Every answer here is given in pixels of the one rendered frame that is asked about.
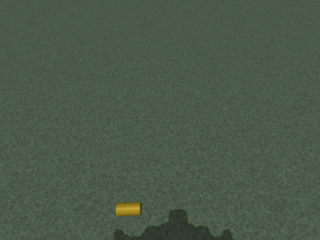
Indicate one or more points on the can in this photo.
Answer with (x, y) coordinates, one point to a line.
(128, 209)

